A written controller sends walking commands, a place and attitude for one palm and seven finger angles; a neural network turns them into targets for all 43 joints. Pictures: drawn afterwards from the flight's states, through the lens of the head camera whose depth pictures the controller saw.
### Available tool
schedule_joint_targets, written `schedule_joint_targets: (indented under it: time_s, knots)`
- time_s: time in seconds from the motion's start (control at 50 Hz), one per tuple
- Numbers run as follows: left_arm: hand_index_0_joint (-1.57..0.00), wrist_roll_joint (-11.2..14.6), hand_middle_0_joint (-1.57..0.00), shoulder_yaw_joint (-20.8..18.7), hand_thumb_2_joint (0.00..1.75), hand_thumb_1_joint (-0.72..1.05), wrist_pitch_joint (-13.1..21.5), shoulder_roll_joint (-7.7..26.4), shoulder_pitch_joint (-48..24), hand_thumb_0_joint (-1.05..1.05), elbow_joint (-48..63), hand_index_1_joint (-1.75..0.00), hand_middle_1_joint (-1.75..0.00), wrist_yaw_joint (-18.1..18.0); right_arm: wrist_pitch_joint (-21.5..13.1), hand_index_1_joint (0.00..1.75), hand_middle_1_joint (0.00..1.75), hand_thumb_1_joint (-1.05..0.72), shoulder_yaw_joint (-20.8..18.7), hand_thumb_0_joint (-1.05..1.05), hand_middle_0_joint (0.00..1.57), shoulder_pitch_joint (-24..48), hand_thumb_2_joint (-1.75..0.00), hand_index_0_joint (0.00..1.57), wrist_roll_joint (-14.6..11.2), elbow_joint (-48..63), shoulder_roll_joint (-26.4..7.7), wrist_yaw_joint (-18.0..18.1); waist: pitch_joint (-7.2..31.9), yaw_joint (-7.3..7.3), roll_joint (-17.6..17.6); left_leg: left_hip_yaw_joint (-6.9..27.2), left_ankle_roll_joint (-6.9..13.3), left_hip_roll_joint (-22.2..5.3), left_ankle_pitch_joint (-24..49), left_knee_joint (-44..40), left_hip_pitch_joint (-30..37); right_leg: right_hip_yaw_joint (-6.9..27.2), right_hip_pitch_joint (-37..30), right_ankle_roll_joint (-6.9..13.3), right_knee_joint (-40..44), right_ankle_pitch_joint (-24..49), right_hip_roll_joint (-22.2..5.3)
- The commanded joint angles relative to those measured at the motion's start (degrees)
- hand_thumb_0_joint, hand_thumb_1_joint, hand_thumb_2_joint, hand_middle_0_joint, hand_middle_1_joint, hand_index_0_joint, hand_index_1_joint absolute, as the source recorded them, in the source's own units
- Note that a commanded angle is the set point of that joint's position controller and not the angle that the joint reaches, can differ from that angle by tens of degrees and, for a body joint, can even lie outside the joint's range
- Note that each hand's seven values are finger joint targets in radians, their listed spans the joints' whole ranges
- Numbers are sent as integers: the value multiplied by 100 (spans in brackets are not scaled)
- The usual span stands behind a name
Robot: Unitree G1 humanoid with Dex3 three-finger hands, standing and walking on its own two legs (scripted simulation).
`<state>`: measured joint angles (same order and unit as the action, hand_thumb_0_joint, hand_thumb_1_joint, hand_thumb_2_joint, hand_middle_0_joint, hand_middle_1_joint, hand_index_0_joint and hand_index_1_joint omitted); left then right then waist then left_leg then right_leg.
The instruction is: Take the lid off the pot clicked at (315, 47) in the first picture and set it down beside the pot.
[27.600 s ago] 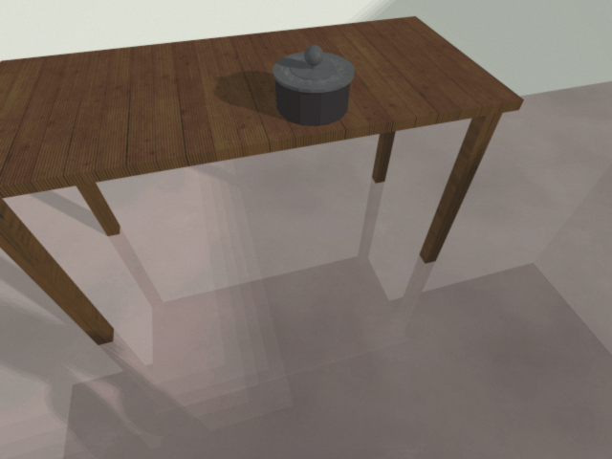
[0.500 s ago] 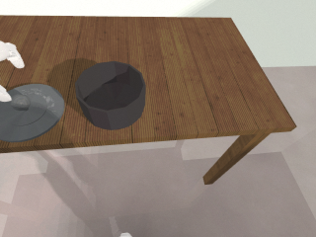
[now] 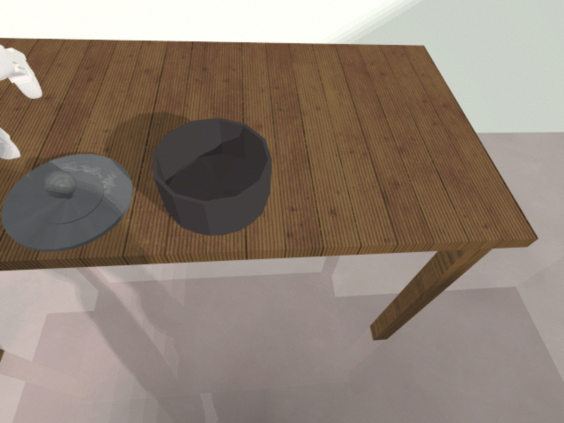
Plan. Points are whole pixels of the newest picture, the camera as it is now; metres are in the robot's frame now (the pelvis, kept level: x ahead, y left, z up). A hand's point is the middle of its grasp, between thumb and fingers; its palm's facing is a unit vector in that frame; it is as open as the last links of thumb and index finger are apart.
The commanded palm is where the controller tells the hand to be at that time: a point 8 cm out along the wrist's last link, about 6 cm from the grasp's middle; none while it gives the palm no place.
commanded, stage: raise the empty hand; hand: left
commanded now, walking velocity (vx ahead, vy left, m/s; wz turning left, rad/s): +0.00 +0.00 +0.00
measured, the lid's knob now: (60, 184) +0.47 +0.34 +0.03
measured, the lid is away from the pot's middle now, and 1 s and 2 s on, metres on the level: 0.24 0.24 0.24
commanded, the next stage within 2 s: draw the hand back to the body in 0.18 s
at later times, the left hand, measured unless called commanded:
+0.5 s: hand out of the picture +0.45 +0.33 +0.18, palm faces -0.32 -0.08 -0.94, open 11.1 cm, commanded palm +0.43 +0.33 +0.25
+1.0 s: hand (33, 119) +0.40 +0.25 +0.22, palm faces +0.36 -0.87 -0.33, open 11.0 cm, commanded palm +0.34 +0.30 +0.24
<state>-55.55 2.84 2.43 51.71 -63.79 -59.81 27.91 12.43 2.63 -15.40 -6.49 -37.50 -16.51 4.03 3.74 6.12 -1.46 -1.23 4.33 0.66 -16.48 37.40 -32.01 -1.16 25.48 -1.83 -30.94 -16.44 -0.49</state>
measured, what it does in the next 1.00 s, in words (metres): stands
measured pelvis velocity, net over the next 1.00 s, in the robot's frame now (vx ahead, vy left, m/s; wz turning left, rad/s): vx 0.00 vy -0.03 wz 0.00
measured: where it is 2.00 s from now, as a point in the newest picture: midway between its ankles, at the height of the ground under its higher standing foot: outside the picture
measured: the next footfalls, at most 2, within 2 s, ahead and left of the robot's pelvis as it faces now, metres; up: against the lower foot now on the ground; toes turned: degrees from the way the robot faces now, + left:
none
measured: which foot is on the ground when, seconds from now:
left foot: down 0.00-1.00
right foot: down 0.00-1.00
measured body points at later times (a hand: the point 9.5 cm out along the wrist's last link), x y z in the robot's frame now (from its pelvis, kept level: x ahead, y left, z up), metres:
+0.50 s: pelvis +0.00 +0.00 +0.00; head +0.06 +0.01 +0.45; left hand +0.46 +0.33 +0.24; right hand +0.05 -0.27 -0.12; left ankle +0.02 +0.07 -0.72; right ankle -0.02 -0.16 -0.72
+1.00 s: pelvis +0.00 -0.03 +0.02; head +0.02 -0.01 +0.47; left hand +0.37 +0.30 +0.24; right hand +0.16 -0.26 -0.07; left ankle +0.02 +0.07 -0.73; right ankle -0.02 -0.16 -0.72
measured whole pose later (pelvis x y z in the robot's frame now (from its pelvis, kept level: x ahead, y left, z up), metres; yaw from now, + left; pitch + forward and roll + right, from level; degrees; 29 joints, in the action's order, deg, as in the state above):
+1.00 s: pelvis +0.00 -0.03 +0.02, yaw +0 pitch +0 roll -1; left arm -1.1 -15.8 3.6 31.8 -32.2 -26.3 0.6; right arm 2.7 6.2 -11.0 -3.9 -34.3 -13.2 4.6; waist -1.0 -0.7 1.2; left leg -1.5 1.6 0.0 -12.8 26.2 -13.8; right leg -0.5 9.2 0.0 -22.9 -14.0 0.3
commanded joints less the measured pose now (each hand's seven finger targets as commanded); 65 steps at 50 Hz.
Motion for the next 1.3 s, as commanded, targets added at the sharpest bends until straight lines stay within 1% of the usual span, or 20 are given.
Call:
schedule_joint_targets:
  time_s: [0.0,0.12,0.2,0.26,0.36,0.46,0.54,0.62,0.7,0.74,0.76,0.8,0.84,0.88,0.94,0.98,1.06,1.14,1.22,1.28]
  knots:
    - [-36,-13,-36,-432,66,-2,-66,1736,-2718,0,920,-85,-85,-204,-119,30,30,-90,-350,0,20,-334,-90,20,6,391,-1033,62,2139,17,-712,339,-36,-15,2372,-307,2411,-254,152,369,311,1110,456]
    - [-36,-17,-36,-29,66,-2,-220,1305,-2766,0,556,-85,-85,-145,-135,30,30,-90,-346,0,20,-380,-90,20,-18,306,-1062,37,1701,105,-515,356,-30,-26,1873,-449,2235,-297,321,380,415,814,453]
    - [-36,-52,-36,-218,66,-2,-137,1625,-3379,0,1457,-85,-85,-168,-169,30,30,-90,-378,0,20,-346,-90,20,27,366,-1048,30,2544,28,-1018,392,-38,-38,2417,-418,2800,-230,103,378,390,1047,427]
    - [-36,-71,-36,-445,66,-2,-80,1791,-3191,0,1402,-85,-85,-193,-183,30,30,-90,-389,0,20,-392,-90,20,45,355,-1024,31,2594,-2,-1089,454,-72,-36,2786,-346,2962,-256,158,381,388,1119,441]
    - [-36,78,-36,-366,66,-2,-150,1427,-1921,0,660,-85,-85,-130,-76,30,30,-90,-371,0,20,-273,-90,20,10,468,-1012,-42,1698,-45,-262,250,-23,32,2130,-471,2046,-284,-37,366,377,1143,439]
    - [-36,53,-36,-620,66,-2,-116,1617,-2097,0,2386,-85,-85,-226,-18,30,30,-90,-429,0,20,-17,-90,20,59,780,-932,-145,2480,-150,-1116,489,-74,-42,3174,-413,2998,-251,-17,413,365,1200,414]
    - [-36,373,-36,-1595,66,-2,-79,2411,-907,0,2374,-85,-85,-215,-37,30,30,-90,-365,0,20,122,-90,20,64,903,-951,-125,2528,-340,-442,370,18,33,2929,-462,2502,-201,-793,352,337,1583,366]
    - [-36,455,-36,-1031,66,-2,-292,1675,-666,0,2586,-85,-85,-184,-20,30,30,-90,-365,0,20,362,-90,20,43,954,-915,-175,1816,-290,-528,365,-14,-9,2628,-622,2430,-273,-468,370,473,1239,356]
    - [-36,527,-36,-982,66,-2,-336,1538,-492,0,3631,-85,-85,-208,-69,30,30,-90,-356,0,20,607,-90,20,57,1101,-846,-203,2043,-336,-862,460,-15,-9,2762,-656,2829,-237,-513,391,533,1158,337]
    - [-36,622,-36,-1074,66,-2,-351,1509,-190,0,3706,-85,-85,-195,-78,30,30,-90,-341,0,20,668,-90,20,71,1093,-826,-183,1929,-350,-652,449,-4,18,2516,-712,2730,-257,-584,381,584,1117,333]
    - [-36,4162,-36,-1970,66,-2,111,-65,-592,0,4137,-85,-85,-1214,-511,30,30,-90,-305,0,20,-65,-90,20,34,1505,-486,-121,1465,-225,-564,529,-202,-406,1463,-1015,3616,-307,-151,528,769,661,262]
    - [-36,4575,-36,-1506,66,-2,265,-569,331,0,4016,-85,-85,-2020,-775,30,30,-90,-152,0,20,377,-90,20,106,1301,-626,30,1087,-288,-465,1001,-238,-607,334,-1516,3755,-190,-127,524,888,111,293]
    - [-36,5292,-36,-2068,66,-2,281,-271,426,0,3950,-85,-85,-2503,-917,30,30,-90,-159,0,20,441,-90,20,156,1141,-770,152,1077,-398,128,709,-185,-483,152,-1589,3244,-63,-711,494,1011,446,267]
    - [-35,5508,-35,-2735,67,0,363,321,377,0,4302,-83,-83,-2868,-1040,30,30,-90,-141,0,20,501,-90,20,236,948,-849,182,1132,-515,66,475,-192,-383,456,-1559,3059,10,-1126,482,1096,694,228]
    - [-34,5717,-34,-2381,69,7,467,-429,395,0,4857,-79,-79,-3108,-1321,30,30,-90,-89,0,20,699,-90,20,277,903,-678,175,981,-517,-1024,396,-329,-369,850,-1697,3258,-19,-1251,496,1159,842,224]
    - [-33,5770,-33,-2653,70,12,546,-285,636,0,5420,-77,-77,-3239,-1492,30,30,-90,-95,0,20,761,-90,20,337,853,-682,129,1009,-597,-1426,358,-356,-365,1191,-1662,3411,-3,-1430,527,1231,1048,232]
    - [-32,5914,-32,-3164,72,21,480,-302,2130,0,5570,-71,-71,-3357,-1615,30,30,-90,-153,0,20,782,-90,20,406,811,-634,45,1259,-753,-935,68,-331,-289,2407,-1501,3284,-13,-2157,466,1162,2066,226]
    - [-30,6043,-30,-2900,75,30,343,-778,2623,0,5286,-66,-66,-3294,-1599,30,30,-90,-238,0,20,861,-90,20,377,727,-671,6,828,-699,129,-186,-210,-230,2218,-1488,2916,34,-2204,344,1205,2469,211]
    - [-29,6062,-29,-3162,77,39,411,-583,2879,0,6143,-60,-60,-3338,-1690,30,30,-90,-275,0,20,1042,-90,20,371,754,-635,4,1207,-790,-226,-233,-152,-151,2582,-1424,3237,101,-2439,298,1156,3005,149]
    - [-27,6087,-27,-3207,79,46,374,-651,3185,0,6148,-56,-56,-3335,-1691,30,30,-90,-296,0,20,1097,-90,20,372,682,-631,5,1001,-775,-149,-297,-143,-94,2450,-1384,3149,144,-2418,241,1182,3249,96]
